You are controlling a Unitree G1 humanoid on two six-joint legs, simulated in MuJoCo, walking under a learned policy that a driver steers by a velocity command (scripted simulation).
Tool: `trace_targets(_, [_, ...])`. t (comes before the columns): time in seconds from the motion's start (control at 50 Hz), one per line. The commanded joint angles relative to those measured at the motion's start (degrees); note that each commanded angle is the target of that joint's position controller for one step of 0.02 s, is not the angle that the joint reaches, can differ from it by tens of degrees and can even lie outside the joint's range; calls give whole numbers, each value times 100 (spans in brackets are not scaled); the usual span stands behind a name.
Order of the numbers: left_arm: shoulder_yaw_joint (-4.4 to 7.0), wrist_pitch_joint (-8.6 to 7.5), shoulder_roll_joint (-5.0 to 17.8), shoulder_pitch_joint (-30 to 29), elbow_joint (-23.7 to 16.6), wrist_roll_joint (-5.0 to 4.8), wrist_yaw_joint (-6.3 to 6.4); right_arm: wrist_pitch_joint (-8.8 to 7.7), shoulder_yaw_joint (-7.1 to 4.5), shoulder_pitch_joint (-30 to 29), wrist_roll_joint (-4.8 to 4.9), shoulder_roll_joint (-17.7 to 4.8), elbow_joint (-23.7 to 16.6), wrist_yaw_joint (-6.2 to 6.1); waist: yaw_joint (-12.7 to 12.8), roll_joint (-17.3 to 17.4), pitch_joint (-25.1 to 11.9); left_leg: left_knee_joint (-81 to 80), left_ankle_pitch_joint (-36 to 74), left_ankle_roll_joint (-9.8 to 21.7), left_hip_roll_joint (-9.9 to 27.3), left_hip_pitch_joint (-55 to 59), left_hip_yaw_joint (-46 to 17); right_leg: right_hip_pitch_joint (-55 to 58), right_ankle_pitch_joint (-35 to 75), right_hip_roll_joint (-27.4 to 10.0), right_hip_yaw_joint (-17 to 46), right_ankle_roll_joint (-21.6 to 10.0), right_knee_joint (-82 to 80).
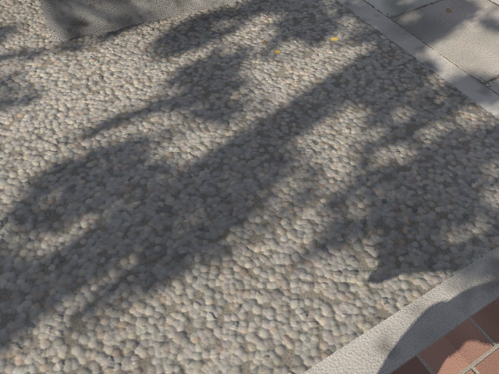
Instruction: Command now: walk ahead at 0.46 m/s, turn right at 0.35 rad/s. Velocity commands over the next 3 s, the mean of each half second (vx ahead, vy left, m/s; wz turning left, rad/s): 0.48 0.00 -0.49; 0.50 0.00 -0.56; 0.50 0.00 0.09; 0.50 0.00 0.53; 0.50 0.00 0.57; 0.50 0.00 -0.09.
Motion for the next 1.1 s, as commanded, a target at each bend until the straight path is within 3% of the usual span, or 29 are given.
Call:
trace_targets(0.02, [36, -85, 305, -774, -630, 8, -110, -28, -208, 80, 37, -1009, -195, -36, 258, 684, 710, 57, 3826, 618, 1556, -583, -51, 390, 0, 233, -172, -296, -398])
trace_targets(0.06, [196, -90, 581, -109, -535, 14, -147, 59, -265, -95, -18, -1180, -306, -66, 710, 915, 70, 1244, 6095, 459, 1602, -252, 171, 1331, -369, 610, -416, -522, -250])
trace_targets(0.08, [355, -67, 837, 759, -302, -12, -144, 130, -283, -234, -53, -1243, -407, -82, 1156, 964, -454, 2395, 6649, 333, 1483, -428, 314, 2385, -378, 851, -495, -671, -367])
trace_targets(0.1, [530, -8, 1162, 1598, -106, -26, -88, 130, -268, -314, -76, -1264, -562, -89, 1543, 788, -875, 3836, 5886, 141, 1306, -1516, 332, 3905, -408, 640, 83, -873, -480])
trace_targets(0.12, [667, 40, 1751, 2239, -84, 66, -11, -12, -60, 147, -150, -583, -836, 26, 1230, -700, -1778, 6447, 2023, -244, 312, -4036, 233, 6200, -1630, -1015, 3169, -1900, -801])
trace_targets(0.14, [574, 55, 1524, 2229, -50, 111, 34, -305, -4, 29, -29, -469, -842, 133, 1178, -802, -2424, 7540, -995, -127, -208, -4825, -970, 6460, -2275, -1670, 5370, -2181, -2157])
trace_targets(0.16, [482, -6, 1193, 1898, -84, 130, 42, -465, -156, -685, 217, -935, -1132, 173, 1179, -663, -1447, 7702, -686, 64, 142, -5445, -1267, 5800, -2159, -1412, 4633, -1783, -2366])
trace_targets(0.18, [416, -63, 988, 1377, -210, 106, 30, -538, -178, -1056, 260, -1072, -1287, 138, 945, -160, -779, 7313, -144, 157, 434, -5369, -1162, 4745, -1541, -1194, 3712, -1564, -2452])
trace_targets(0.2, [359, -107, 823, 946, -340, 127, -5, -527, -245, -1168, 177, -1118, -1285, 64, 658, 325, -432, 6856, 143, 145, 633, -5021, -1091, 3790, -924, -931, 3074, -1435, -2552])
trace_targets(0.22, [323, -130, 727, 678, -444, 176, -7, -441, -298, -1039, 103, -1108, -1295, 11, 389, 284, -305, 6483, 309, 111, 823, -4533, -1119, 3097, -516, -702, 2571, -1353, -2659])
trace_targets(0.28, [321, -137, 766, 751, -474, 134, 65, -209, -328, -1065, -43, -905, -1479, -34, 188, 9, -95, 5656, 493, -131, 905, -4076, -956, 2094, -40, -387, 1970, -1378, -2875])
trace_targets(0.34, [386, -126, 1006, 1197, -437, 123, 222, -158, -332, -1958, -116, -875, -1873, -75, 425, -88, 124, 4276, 1529, -372, 737, -4290, -807, 1840, 9, -169, 1715, -1274, -2908])
trace_targets(0.4, [416, -57, 1070, 1578, -405, 61, 300, -207, -257, -2736, -57, -699, -2124, -16, 744, -197, 107, 2752, 2515, -390, 407, -3976, -767, 1952, -302, 5, 1640, -1001, -2720])
trace_targets(0.46, [426, -1, 1063, 1875, -340, 12, 332, -249, -263, -3149, 44, -810, -2326, 74, 905, -267, 13, 2198, 2640, -394, 256, -3814, -875, 2403, -557, -187, 2027, -924, -2440])
trace_targets(0.52, [439, 70, 1051, 1939, -374, 26, 382, -338, -333, -3187, 71, -1069, -2438, 169, 800, -337, -74, 1819, 2013, -254, 206, -3683, -1042, 3063, -516, -430, 2580, -839, -1851])
trace_targets(0.56, [432, 111, 1002, 1818, -468, 66, 390, -405, -411, -2589, 74, -1221, -2321, 166, 445, -478, -282, 1538, 1653, -24, 171, -2850, -910, 3118, -110, -323, 2701, -689, -1305])
trace_targets(0.58, [343, 97, 766, 1762, -555, 105, 358, -438, -500, -1869, -5, -1436, -2207, 129, 101, -337, -866, 1592, 1588, 263, 536, -1637, -1155, 2806, 13, -2, 2448, -517, -335])
trace_targets(0.6, [243, 72, 443, 1886, -700, 147, 345, -415, -590, -972, -76, -1789, -2138, 70, -150, 438, -1719, 1615, 1088, 697, 1595, 101, -2372, 1709, -930, 549, 1755, -223, 1359])
trace_targets(0.62, [162, 7, 309, 2625, -869, -10, 318, -314, -666, -655, -74, -2042, -1937, 126, 234, 2441, -2178, 1065, -38, 1443, 2651, 1333, -4948, -102, -3422, 1000, 1265, 9, 2873])
trace_targets(0.64, [281, 31, 963, 2531, -708, -92, 337, -281, -516, -928, -2, -1366, -2115, 140, 131, 1535, -1618, 949, -882, 1249, 2556, 941, -4808, -654, -3095, 479, 1464, 66, 3538])
trace_targets(0.66, [349, 67, 1172, 1949, -781, -48, 334, -235, -442, -1189, 21, -1077, -2185, 121, 10, 887, -890, 894, -479, 979, 2279, 185, -3735, -731, -2532, 297, 1282, 118, 3618])
trace_targets(0.68, [350, 82, 1057, 1691, -848, 16, 346, -200, -415, -1470, -26, -1060, -2204, 129, 133, 461, -516, 751, 288, 864, 2014, -523, -3061, -518, -2104, 108, 1142, 167, 3469])
trace_targets(0.72, [376, 123, 852, 1584, -949, 34, 293, -186, -367, -1670, -80, -920, -2133, 135, 348, 626, -143, 448, 1181, 801, 1659, -1305, -2149, -178, -1707, -177, 1088, 196, 3067])
trace_targets(0.76, [339, 197, 611, 1571, -1043, 2, 258, -232, -398, -1641, -34, -938, -2047, 157, 398, 752, -98, 216, 1635, 894, 1559, -1510, -1604, -133, -1551, -263, 909, 245, 2890])
trace_targets(0.9, [271, 175, 444, 698, -1486, 48, 111, -171, -527, -1515, 1, -1294, -1857, 103, 227, 527, 75, 26, 2602, 864, 1479, -1294, -259, -259, 73, -286, 615, 307, 994])
trace_targets(0.96, [199, 134, 312, 114, -1701, 66, 25, -105, -536, -1136, 76, -1387, -1683, 106, 16, 444, 255, 35, 2555, 842, 1545, -1166, -52, 13, 201, -126, 349, 191, 205])
trace_targets(1.02, [217, 113, 416, -182, -1896, 53, -38, -9, -570, -927, 179, -1523, -1518, 130, 64, 514, 387, 228, 2957, 803, 1789, -676, -35, 81, -394, 23, 218, -32, -253])
trace_targets(1.06, [312, 110, 625, 53, -1906, 91, -49, 56, -598, -974, 213, -1681, -1468, 110, 364, 713, 130, 857, 4598, 702, 1834, -453, 93, 746, -902, 312, -19, -257, -485])
trace_targets(1.1, [597, 131, 1123, 1593, -1462, 104, 31, 109, -528, -1007, 187, -1607, -1454, 54, 1204, 640, -803, 2788, 5316, 395, 1479, -1190, 497, 3196, -344, 640, -127, -563, -898])
Next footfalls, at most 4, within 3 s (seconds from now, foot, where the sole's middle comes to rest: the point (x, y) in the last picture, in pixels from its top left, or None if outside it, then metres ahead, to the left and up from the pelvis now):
0.10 right None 0.25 -0.11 -0.77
0.58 left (228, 341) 0.56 0.03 -0.77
1.10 right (355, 294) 0.68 -0.35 -0.77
1.66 left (321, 191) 1.06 -0.32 -0.77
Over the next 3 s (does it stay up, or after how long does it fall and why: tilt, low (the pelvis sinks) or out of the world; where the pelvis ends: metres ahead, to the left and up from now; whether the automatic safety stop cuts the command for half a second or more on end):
stays up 1.55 -0.38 0.01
